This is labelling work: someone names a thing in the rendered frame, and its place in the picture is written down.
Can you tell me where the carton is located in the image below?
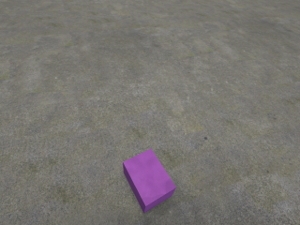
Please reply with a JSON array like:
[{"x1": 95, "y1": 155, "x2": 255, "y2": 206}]
[{"x1": 123, "y1": 149, "x2": 176, "y2": 213}]

